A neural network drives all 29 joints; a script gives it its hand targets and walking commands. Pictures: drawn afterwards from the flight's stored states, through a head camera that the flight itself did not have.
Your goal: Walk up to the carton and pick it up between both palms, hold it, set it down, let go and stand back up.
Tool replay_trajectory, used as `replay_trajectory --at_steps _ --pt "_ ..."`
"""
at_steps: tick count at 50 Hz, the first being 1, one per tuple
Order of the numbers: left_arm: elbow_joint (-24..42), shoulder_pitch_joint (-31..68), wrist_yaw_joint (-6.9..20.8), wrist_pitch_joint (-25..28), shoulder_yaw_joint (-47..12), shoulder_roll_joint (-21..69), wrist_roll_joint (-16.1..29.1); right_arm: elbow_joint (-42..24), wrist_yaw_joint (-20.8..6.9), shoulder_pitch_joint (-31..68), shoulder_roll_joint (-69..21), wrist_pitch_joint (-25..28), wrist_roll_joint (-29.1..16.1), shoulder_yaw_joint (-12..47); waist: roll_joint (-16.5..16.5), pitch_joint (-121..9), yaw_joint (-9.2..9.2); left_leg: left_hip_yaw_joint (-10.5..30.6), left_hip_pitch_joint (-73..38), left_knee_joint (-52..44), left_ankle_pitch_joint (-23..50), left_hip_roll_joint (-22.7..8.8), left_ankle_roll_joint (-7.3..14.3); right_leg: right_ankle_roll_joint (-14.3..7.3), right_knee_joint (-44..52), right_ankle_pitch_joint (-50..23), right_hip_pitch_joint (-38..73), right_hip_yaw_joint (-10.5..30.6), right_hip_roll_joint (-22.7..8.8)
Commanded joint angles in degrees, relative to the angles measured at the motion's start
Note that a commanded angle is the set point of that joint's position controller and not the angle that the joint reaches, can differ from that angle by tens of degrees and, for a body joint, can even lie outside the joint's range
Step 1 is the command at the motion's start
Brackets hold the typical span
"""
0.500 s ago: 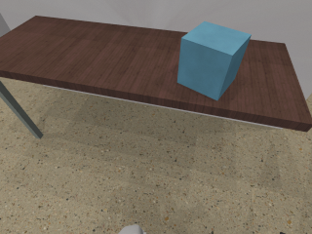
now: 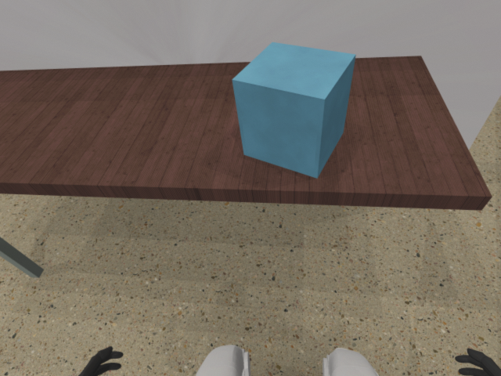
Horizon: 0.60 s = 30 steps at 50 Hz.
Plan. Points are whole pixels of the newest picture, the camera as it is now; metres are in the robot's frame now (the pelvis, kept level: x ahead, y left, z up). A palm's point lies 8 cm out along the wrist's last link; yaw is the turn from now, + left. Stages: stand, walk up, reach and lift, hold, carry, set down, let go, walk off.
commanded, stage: walk up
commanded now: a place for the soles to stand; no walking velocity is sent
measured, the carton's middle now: (294, 109) +0.63 -0.07 +0.07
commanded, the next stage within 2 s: none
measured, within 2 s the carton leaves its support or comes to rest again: neither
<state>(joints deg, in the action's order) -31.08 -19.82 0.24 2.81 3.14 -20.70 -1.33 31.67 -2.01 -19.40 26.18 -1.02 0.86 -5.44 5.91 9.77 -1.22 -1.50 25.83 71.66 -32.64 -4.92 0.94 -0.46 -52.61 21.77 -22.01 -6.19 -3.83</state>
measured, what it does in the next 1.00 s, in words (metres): walks ahead: left foot, then right foot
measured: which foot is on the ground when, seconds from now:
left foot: up 0.00-0.10, down 0.12-1.00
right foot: down 0.00-0.14, up 0.16-0.40, down 0.42-1.00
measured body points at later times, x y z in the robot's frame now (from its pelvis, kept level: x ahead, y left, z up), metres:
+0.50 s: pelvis +0.13 -0.02 +0.00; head +0.14 -0.03 +0.45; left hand +0.31 +0.27 -0.06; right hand +0.19 -0.36 -0.08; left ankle +0.13 +0.16 -0.67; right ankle +0.22 -0.13 -0.68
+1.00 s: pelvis +0.18 -0.02 +0.04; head +0.20 -0.04 +0.49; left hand +0.31 +0.29 -0.05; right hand +0.32 -0.33 -0.07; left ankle +0.16 +0.12 -0.68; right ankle +0.22 -0.14 -0.68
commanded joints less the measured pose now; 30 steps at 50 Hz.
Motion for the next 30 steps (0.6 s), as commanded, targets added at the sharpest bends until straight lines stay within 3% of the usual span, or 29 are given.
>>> replay_trajectory --at_steps 1,2,3,4,5,6,7,8,9,10,11,12,13,14,15,16,17,18,19,20,21,22,23,24,25,26,28,29,30 --pt "6.0 2.8 -1.7 1.8 6.5 -19.4 -0.6 -6.0 -0.4 -2.5 10.2 1.9 -0.2 -3.5 -17.2 -0.9 1.17 7.5 6.2 -7.1 0.6 -4.6 0.8 -14.5 33.6 28.7 -4.0 33.6 -18.9" --pt "6.2 2.4 -1.4 1.8 6.7 -21.5 -0.9 -5.7 -0.4 -3.6 9.5 2.0 -1.0 -3.2 -20.5 -4.2 1.79 4.9 2.2 -11.3 0.6 -3.9 0.7 -13.4 31.9 28.0 -4.4 28.0 -17.8" --pt "5.9 7.1 -0.9 1.1 6.1 -18.5 -0.4 -4.7 -0.7 -4.5 8.4 2.2 -0.9 -2.9 -21.2 -3.7 -0.15 1.5 -4.5 -16.1 2.6 -1.9 0.7 -11.4 30.2 26.3 -9.7 20.8 -13.9" --pt "7.1 9.9 -0.8 0.8 5.6 -18.0 0.1 -2.4 -0.8 -11.9 8.1 2.5 -1.1 -3.2 -16.5 -4.7 -3.86 -1.2 -16.9 -22.8 11.8 0.9 1.4 -8.8 24.2 27.6 -18.6 14.9 -12.1" --pt "7.1 10.6 -0.5 -0.2 5.2 -16.2 0.2 1.4 -0.6 -18.1 10.5 2.6 -1.6 -4.0 -8.9 -5.2 -6.08 -2.1 -24.2 -26.5 11.6 4.5 0.7 -6.0 13.6 29.9 -23.0 9.5 -8.4" --pt "6.7 7.2 0.3 -0.9 4.3 -13.0 -0.3 2.0 0.0 -19.7 11.6 3.0 -1.1 -4.2 -1.5 -5.8 -5.90 -1.0 -26.9 -32.9 8.5 5.3 1.0 -4.1 2.4 30.4 -26.0 3.7 -3.9" --pt "8.0 7.5 0.8 -1.1 2.9 -8.8 0.9 0.5 0.7 -18.1 15.2 2.9 0.4 -5.1 10.8 -2.0 -6.73 19.8 -22.7 -44.3 -7.6 -6.3 4.4 -0.6 -15.5 22.3 -33.6 -2.4 1.2" --pt "8.7 7.0 0.6 -1.6 4.1 -11.6 0.4 -3.6 1.8 -14.2 17.5 3.4 1.3 -5.1 7.4 -4.3 -5.52 46.5 -18.0 -58.7 -24.7 -19.7 12.2 0.0 -23.5 18.7 -32.8 7.0 2.3" --pt "9.3 5.7 0.6 -2.2 5.0 -14.3 0.4 -5.2 3.0 -8.9 18.6 3.9 1.8 -5.6 1.7 -1.3 -2.66 54.0 -13.7 -61.5 -33.8 -25.0 17.8 -1.2 -27.1 15.5 -30.9 11.7 -0.5" --pt "9.2 8.1 1.1 -2.2 5.7 -16.2 0.5 -5.9 3.8 -6.4 18.5 4.9 2.2 -5.6 -0.1 2.2 -2.14 50.5 -11.9 -60.0 -32.1 -25.2 18.4 -1.1 -26.2 12.2 -31.6 13.7 -3.1" --pt "9.0 7.5 1.2 -2.2 5.7 -16.2 0.0 -6.1 4.5 -6.5 16.9 5.7 2.0 -4.8 -4.7 3.1 -1.61 46.0 -14.2 -57.1 -24.0 -24.5 17.6 -1.4 -24.9 10.4 -33.2 14.0 -3.2" --pt "7.1 5.9 1.4 -1.6 5.8 -16.4 0.3 -6.2 4.9 -4.7 18.1 5.7 2.0 -4.6 -3.0 0.0 -1.01 37.1 -14.2 -54.7 -19.1 -21.0 15.3 -1.3 -21.4 9.5 -28.6 13.3 -3.8" --pt "6.9 4.6 1.9 -1.3 5.7 -15.2 0.5 -6.0 5.0 -4.6 17.6 5.8 1.8 -4.3 -1.1 -2.3 -1.00 33.3 -13.4 -52.1 -15.8 -19.6 14.8 -1.5 -18.7 8.6 -25.6 11.9 -3.7" --pt "6.3 3.9 2.4 -1.0 5.5 -14.4 1.0 -6.2 4.8 -3.1 17.9 5.8 2.4 -4.8 3.3 -2.9 -0.96 29.7 -12.1 -51.1 -13.1 -19.2 14.6 -1.5 -15.7 10.1 -23.7 10.1 -4.4" --pt "5.4 4.0 2.7 -1.2 5.3 -15.0 0.7 -6.4 4.5 -1.3 17.2 5.7 1.4 -3.9 3.2 -2.6 -0.88 25.4 -7.4 -50.3 -11.1 -17.9 13.5 -1.3 -13.4 7.9 -18.9 9.5 -4.1" --pt "5.0 2.3 2.5 -1.1 5.2 -13.3 1.0 -6.4 4.5 0.2 15.8 6.0 1.7 -3.1 4.7 -1.8 0.82 23.9 -6.3 -48.4 0.7 -17.5 12.6 -1.8 -11.4 6.9 -16.9 9.8 -2.7" --pt "5.3 2.5 2.3 -1.5 5.1 -13.7 0.6 -6.2 4.3 -0.9 16.2 6.0 1.0 -2.8 5.4 -2.0 0.84 18.6 -5.0 -46.6 5.6 -16.9 12.0 -1.4 -8.9 5.5 -13.2 8.3 -3.2" --pt "4.8 1.4 2.2 -1.4 4.6 -12.4 1.7 -7.1 4.1 2.6 15.3 5.8 1.4 -2.2 8.2 -2.7 1.97 11.8 -1.9 -42.9 15.4 -12.7 9.6 -1.8 -1.0 3.1 -5.1 7.5 -3.3" --pt "2.1 -2.0 2.1 -1.1 4.6 -12.4 1.7 -7.5 4.1 6.3 14.0 5.2 0.8 -1.6 5.7 -4.9 4.28 6.5 1.6 -37.8 21.7 -9.6 6.6 -1.7 8.3 -3.4 4.7 5.0 -0.9" --pt "1.0 -3.9 1.5 -0.9 5.2 -13.4 1.4 -7.9 3.8 6.6 11.9 4.7 0.3 -0.2 4.9 -4.8 6.12 4.9 8.1 -33.2 20.5 -8.8 3.8 -1.6 12.3 -8.3 14.4 6.4 0.0" --pt "0.8 -4.1 0.9 -0.5 5.5 -15.3 1.0 -7.4 3.4 4.8 10.7 4.0 0.2 0.6 -0.8 -6.6 6.05 0.4 6.9 -25.3 19.3 -7.0 2.6 -2.5 17.6 -9.2 15.9 6.6 0.9" --pt "0.9 -3.6 0.6 -0.2 6.8 -20.5 -0.2 -7.2 3.1 -0.2 7.0 4.0 -1.0 1.5 -15.2 -7.9 5.07 -3.3 10.9 -12.0 13.1 -2.6 -1.1 -5.4 24.8 -9.8 18.2 24.6 -10.0" --pt "3.4 -0.7 0.0 -0.2 6.3 -22.3 0.7 -7.3 3.1 -2.3 7.9 3.2 -2.1 1.3 -17.2 -10.6 3.47 -2.8 8.3 -9.5 -1.0 1.6 -2.7 -13.0 31.8 -10.9 12.6 41.2 -20.0" --pt "3.4 1.6 -0.2 -0.2 6.8 -23.0 1.6 -6.3 3.8 -1.0 13.8 1.3 -2.1 -1.0 -11.6 -8.3 4.43 3.4 3.0 -7.6 -4.4 -1.0 -2.5 -17.1 32.7 8.4 3.8 42.4 -21.2" --pt "3.6 2.3 -0.2 -0.7 6.2 -20.8 1.4 -6.4 4.1 -0.2 14.4 0.7 -2.4 -1.4 -12.8 -6.4 4.22 2.4 1.8 -8.1 -4.4 0.0 -1.3 -16.3 34.4 17.8 0.3 40.6 -19.8" --pt "2.8 2.5 -0.5 -1.0 5.9 -21.1 1.7 -5.6 3.7 0.9 14.6 1.1 -2.3 -1.4 -10.7 -5.7 4.28 3.9 1.1 -9.4 -4.0 -0.5 -0.7 -14.7 33.0 15.5 0.4 34.6 -16.8" --pt "2.7 3.9 -1.2 -1.3 5.0 -20.1 1.1 -2.7 3.4 -1.6 13.6 1.5 -1.8 -2.0 -10.8 -8.5 2.30 5.0 2.3 -13.1 -0.2 -0.8 0.3 -11.6 29.6 7.2 5.6 31.2 -15.5" --pt "2.3 5.9 -1.1 -1.2 5.3 -21.9 0.7 -1.3 3.6 -4.7 12.7 1.5 -1.9 -2.2 -16.8 -12.8 1.75 3.8 -0.8 -14.3 -0.1 -1.4 -0.1 -11.3 27.7 6.1 7.1 27.4 -16.3" --pt "2.4 8.1 -0.8 -1.1 4.2 -19.7 1.1 -0.5 3.7 -6.5 11.7 1.6 -1.8 -1.5 -18.4 -11.6 1.38 4.3 -2.3 -17.4 1.3 -1.0 0.1 -12.4 26.2 0.5 5.8 28.6 -16.9"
